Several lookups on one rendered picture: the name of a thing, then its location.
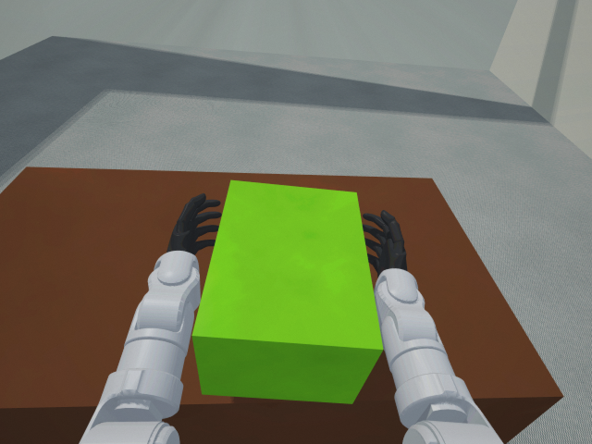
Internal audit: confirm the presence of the left robot upper arm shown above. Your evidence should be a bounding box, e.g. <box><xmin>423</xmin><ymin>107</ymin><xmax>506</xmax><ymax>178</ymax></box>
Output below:
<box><xmin>81</xmin><ymin>422</ymin><xmax>180</xmax><ymax>444</ymax></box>

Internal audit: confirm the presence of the robot left forearm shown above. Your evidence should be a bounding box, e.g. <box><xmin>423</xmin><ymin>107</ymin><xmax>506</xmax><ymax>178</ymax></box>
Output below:
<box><xmin>79</xmin><ymin>251</ymin><xmax>201</xmax><ymax>444</ymax></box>

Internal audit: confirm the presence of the right robot hand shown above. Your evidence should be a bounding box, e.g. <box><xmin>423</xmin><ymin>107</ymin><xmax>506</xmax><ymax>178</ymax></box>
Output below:
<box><xmin>363</xmin><ymin>210</ymin><xmax>408</xmax><ymax>278</ymax></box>

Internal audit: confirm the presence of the right robot upper arm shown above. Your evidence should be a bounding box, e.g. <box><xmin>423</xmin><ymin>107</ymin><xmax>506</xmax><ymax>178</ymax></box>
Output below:
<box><xmin>402</xmin><ymin>421</ymin><xmax>503</xmax><ymax>444</ymax></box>

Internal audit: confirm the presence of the left robot hand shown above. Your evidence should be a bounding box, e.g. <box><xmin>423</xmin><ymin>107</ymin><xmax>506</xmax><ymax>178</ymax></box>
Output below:
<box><xmin>166</xmin><ymin>193</ymin><xmax>222</xmax><ymax>255</ymax></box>

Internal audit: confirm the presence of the carton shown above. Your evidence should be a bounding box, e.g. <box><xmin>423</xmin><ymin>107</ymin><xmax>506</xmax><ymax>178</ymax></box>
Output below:
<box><xmin>192</xmin><ymin>180</ymin><xmax>383</xmax><ymax>404</ymax></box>

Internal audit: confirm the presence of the robot right forearm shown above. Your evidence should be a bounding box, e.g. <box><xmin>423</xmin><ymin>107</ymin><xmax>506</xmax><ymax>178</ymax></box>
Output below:
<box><xmin>374</xmin><ymin>268</ymin><xmax>504</xmax><ymax>444</ymax></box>

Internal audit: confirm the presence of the pedestal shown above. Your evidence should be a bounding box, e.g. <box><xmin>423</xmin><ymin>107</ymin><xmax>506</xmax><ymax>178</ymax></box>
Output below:
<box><xmin>0</xmin><ymin>166</ymin><xmax>564</xmax><ymax>444</ymax></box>

